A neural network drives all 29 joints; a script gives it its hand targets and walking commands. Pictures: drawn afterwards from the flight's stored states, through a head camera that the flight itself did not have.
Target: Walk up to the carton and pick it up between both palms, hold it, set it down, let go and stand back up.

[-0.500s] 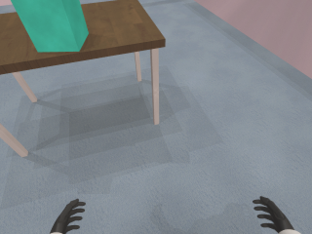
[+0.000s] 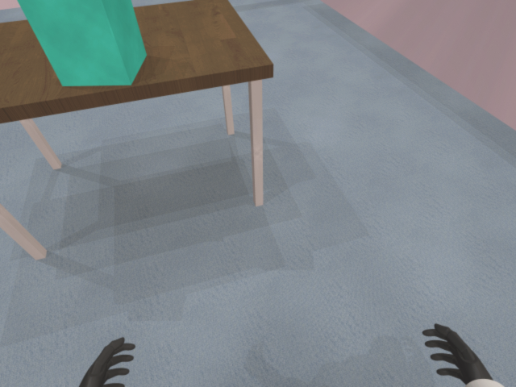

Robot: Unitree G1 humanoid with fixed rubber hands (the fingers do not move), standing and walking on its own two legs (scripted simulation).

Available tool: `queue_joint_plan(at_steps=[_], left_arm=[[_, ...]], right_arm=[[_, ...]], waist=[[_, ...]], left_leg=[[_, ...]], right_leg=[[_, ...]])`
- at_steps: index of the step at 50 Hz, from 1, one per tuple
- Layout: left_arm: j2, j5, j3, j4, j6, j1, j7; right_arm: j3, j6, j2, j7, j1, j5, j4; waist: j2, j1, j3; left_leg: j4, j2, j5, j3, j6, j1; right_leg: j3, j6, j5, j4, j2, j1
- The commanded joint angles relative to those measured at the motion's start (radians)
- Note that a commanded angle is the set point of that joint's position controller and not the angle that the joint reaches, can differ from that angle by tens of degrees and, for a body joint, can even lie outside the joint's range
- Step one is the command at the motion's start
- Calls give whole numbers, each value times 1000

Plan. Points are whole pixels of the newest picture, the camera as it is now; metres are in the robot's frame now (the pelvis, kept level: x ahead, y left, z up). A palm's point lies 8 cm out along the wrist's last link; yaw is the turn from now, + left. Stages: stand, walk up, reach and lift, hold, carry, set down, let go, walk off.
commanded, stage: stand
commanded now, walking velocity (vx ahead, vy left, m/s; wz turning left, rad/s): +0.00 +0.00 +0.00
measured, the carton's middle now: (91, 28) +1.03 +0.51 +0.11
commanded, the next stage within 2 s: none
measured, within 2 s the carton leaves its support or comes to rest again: neither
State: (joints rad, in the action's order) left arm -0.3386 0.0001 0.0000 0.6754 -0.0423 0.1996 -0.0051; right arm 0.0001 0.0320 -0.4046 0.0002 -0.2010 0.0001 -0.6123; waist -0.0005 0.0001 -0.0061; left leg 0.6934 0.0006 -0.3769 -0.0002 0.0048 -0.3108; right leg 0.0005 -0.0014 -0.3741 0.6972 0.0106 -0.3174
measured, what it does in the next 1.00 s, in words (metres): stands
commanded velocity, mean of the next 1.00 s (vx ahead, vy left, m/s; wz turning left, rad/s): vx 0.00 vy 0.00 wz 0.00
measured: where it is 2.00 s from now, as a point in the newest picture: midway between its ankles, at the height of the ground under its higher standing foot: outside the picture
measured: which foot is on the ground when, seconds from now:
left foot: down 0.00-1.00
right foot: down 0.00-1.00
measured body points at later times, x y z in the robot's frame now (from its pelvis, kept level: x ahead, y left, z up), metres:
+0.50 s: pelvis +0.00 +0.00 +0.00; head +0.00 +0.00 +0.45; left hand +0.14 +0.28 -0.09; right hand +0.15 -0.30 -0.07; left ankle +0.00 +0.12 -0.72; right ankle +0.00 -0.12 -0.72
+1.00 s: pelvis -0.02 +0.00 +0.00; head -0.02 +0.00 +0.45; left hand +0.12 +0.29 -0.10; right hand +0.13 -0.30 -0.08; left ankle +0.00 +0.12 -0.72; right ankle +0.00 -0.12 -0.72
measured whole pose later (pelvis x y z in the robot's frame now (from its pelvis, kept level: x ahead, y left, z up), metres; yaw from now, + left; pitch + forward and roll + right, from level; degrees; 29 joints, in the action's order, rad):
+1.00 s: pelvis -0.02 +0.00 +0.00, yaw +0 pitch -2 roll +0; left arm -0.35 0.00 0.00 0.78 -0.04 0.20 0.00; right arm 0.00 0.03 -0.41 0.00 -0.20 0.00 -0.71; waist 0.00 0.00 -0.01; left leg 0.69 0.00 -0.35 0.00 0.00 -0.31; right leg 0.00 0.00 -0.35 0.70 0.01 -0.32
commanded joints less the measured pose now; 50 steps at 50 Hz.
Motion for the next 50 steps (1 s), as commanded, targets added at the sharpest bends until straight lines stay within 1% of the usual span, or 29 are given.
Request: queue_joint_plan(at_steps=[1,3,4,5,8,9,10,11,12,14,15,18,19,20,21,23,24,26,27,28,30,38,40,41,42,45,46,47,50], left_arm=[[-230,17,-75,-9,-25,-61,2],[-231,21,-82,0,-27,-73,-1],[-233,22,-81,0,-23,-68,1],[-245,25,-81,1,-19,-81,-3],[-227,18,-70,7,-22,-69,-1],[-240,20,-77,11,-23,-70,-1],[-228,17,-71,14,-18,-68,3],[-220,22,-77,18,-21,-71,2],[-232,16,-75,16,-18,-59,0],[-238,24,-73,17,-16,-82,-3],[-217,19,-68,16,-18,-77,2],[-235,19,-75,32,-13,-67,0],[-236,23,-73,29,-13,-102,2],[-221,14,-69,24,-14,-94,2],[-228,16,-72,32,-15,-68,5],[-230,17,-72,41,-23,-75,4],[-230,18,-70,51,-23,-73,3],[-249,22,-79,45,-22,-84,2],[-236,26,-69,43,-20,-81,2],[-240,26,-66,55,-22,-84,1],[-219,13,-65,59,-15,-75,3],[-225,17,-64,72,-21,-77,6],[-231,22,-60,82,-15,-87,7],[-225,21,-62,85,-17,-85,6],[-236,26,-59,82,-19,-110,5],[-226,20,-64,83,-17,-105,8],[-230,17,-62,94,-15,-80,9],[-221,17,-57,95,-13,-88,9],[-220,17,-58,95,-14,-105,8]], right_arm=[[74,34,-181,3,46,18,-23],[65,35,-153,2,40,20,-26],[72,37,-178,6,63,16,-20],[66,35,-160,5,61,17,-8],[72,35,-183,4,32,22,-37],[70,36,-176,1,51,18,-30],[72,33,-192,6,56,23,-35],[68,31,-175,7,35,13,-39],[67,32,-176,6,48,20,-45],[64,36,-159,6,45,18,-43],[63,37,-172,5,58,15,-37],[63,32,-188,7,65,18,-47],[65,29,-175,10,72,17,-35],[72,30,-196,4,56,17,-52],[65,37,-180,5,72,13,-52],[70,31,-186,5,48,14,-56],[59,37,-162,5,35,19,-75],[62,32,-178,5,48,19,-68],[63,32,-167,6,56,13,-59],[62,30,-165,6,60,13,-71],[59,33,-170,2,42,14,-88],[56,25,-165,8,59,9,-92],[63,29,-178,10,55,12,-93],[57,27,-177,6,67,13,-102],[54,27,-165,5,57,12,-97],[55,28,-177,2,60,14,-100],[64,29,-189,3,81,13,-105],[57,30,-172,1,98,21,-105],[59,26,-188,7,74,11,-114]], waist=[[-1,-9,60],[-23,1,84],[11,-8,83],[-13,8,64],[18,-19,52],[-27,-3,65],[-44,-10,48],[2,-3,67],[-18,-18,48],[-20,1,44],[-13,-9,76],[-3,-16,37],[10,2,60],[-26,-10,43],[-24,-20,29],[11,1,47],[16,-4,44],[-20,-3,24],[-7,9,21],[2,-6,22],[-6,-4,46],[-26,-6,20],[30,0,-15],[-18,-6,16],[-7,16,40],[-30,-6,25],[1,-11,-7],[-23,-21,19],[-8,-4,-3]], left_leg=[[-118,91,237,-99,73,27],[-121,86,263,-81,65,45],[-108,94,255,-87,67,41],[-101,83,267,-82,68,29],[-115,91,260,-101,71,20],[-127,87,247,-85,72,47],[-131,91,257,-104,73,34],[-123,94,252,-96,66,43],[-134,99,256,-117,74,24],[-130,89,262,-101,71,16],[-131,98,282,-94,65,36],[-163,96,213,-110,69,33],[-158,101,208,-103,65,40],[-152,105,195,-112,70,24],[-165,109,208,-115,73,19],[-136,95,226,-102,63,51],[-147,100,223,-102,69,40],[-142,87,226,-93,65,33],[-154,91,229,-104,66,37],[-145,92,243,-112,72,30],[-131,94,277,-92,64,45],[-175,100,215,-114,64,31],[-174,99,183,-107,62,21],[-164,94,195,-100,60,33],[-166,94,178,-103,63,49],[-202,106,157,-130,69,27],[-207,115,122,-123,62,17],[-213,110,118,-134,71,4],[-227,117,168,-127,68,34]], right_leg=[[93,84,253,-115,79,37],[94,82,283,-102,79,48],[93,83,284,-110,76,47],[89,78,309,-101,78,40],[76,82,245,-92,72,28],[87,86,227,-95,73,16],[87,80,231,-100,69,11],[83,83,223,-105,68,32],[78,82,228,-103,71,34],[86,79,251,-103,70,26],[86,79,267,-104,71,43],[103,83,197,-136,77,22],[97,75,177,-139,67,24],[87,78,200,-131,74,22],[88,78,206,-129,76,35],[90,77,210,-134,70,4],[106,83,212,-139,82,27],[105,77,235,-145,77,20],[111,82,224,-151,80,14],[114,84,243,-144,85,21],[105,83,292,-135,83,36],[103,75,194,-144,74,24],[116,80,190,-174,86,10],[131,79,194,-179,87,17],[119,76,181,-178,84,23],[95,70,143,-160,64,30],[98,71,152,-171,69,13],[93,70,154,-174,68,47],[112,69,160,-172,73,10]])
